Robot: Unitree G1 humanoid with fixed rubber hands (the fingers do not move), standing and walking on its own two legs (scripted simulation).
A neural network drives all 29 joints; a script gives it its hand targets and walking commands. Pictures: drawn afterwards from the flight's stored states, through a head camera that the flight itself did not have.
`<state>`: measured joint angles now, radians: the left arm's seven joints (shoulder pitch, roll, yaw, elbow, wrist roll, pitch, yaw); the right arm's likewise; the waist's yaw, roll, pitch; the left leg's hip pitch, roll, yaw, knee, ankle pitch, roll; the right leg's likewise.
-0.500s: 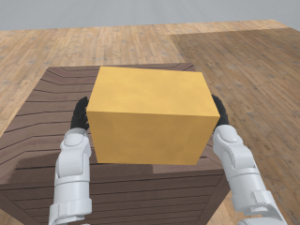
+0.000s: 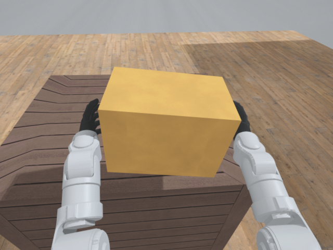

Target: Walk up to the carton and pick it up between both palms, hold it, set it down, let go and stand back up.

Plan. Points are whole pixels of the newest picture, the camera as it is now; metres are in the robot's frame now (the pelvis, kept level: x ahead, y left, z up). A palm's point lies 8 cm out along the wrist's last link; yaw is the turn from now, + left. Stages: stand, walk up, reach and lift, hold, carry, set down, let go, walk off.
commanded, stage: hold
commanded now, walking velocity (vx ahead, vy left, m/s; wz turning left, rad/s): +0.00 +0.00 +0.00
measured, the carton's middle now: (165, 123) +0.39 -0.01 +0.14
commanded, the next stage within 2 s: none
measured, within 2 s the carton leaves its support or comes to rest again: neither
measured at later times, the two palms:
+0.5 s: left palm (85, 131) +0.36 +0.18 +0.16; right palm (239, 127) +0.34 -0.18 +0.16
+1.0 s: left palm (83, 130) +0.35 +0.18 +0.17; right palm (240, 125) +0.34 -0.18 +0.16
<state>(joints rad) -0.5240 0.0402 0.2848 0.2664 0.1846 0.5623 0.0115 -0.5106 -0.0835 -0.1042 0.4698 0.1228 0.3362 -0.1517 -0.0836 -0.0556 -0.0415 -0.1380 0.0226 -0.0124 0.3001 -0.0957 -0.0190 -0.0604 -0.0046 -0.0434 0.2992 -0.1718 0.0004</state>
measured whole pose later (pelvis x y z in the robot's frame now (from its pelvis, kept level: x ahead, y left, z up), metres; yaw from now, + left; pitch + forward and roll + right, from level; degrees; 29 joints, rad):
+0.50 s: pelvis +0.00 +0.00 +0.00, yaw +1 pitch -4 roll -1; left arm -0.49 0.03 0.26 0.14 0.18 0.64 0.03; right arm -0.51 -0.11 -0.08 0.42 0.17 0.37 -0.15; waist -0.09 -0.06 -0.04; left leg -0.13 0.02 -0.02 0.31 -0.11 -0.02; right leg -0.04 -0.01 -0.05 0.29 -0.17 0.00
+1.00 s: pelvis +0.00 +0.00 +0.00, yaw +1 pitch -5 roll -1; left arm -0.50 0.03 0.28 0.12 0.20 0.68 0.01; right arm -0.51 -0.10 -0.07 0.38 0.17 0.43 -0.17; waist -0.08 -0.05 -0.04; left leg -0.12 0.03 -0.03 0.31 -0.11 -0.02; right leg -0.03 0.00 -0.06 0.29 -0.18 -0.01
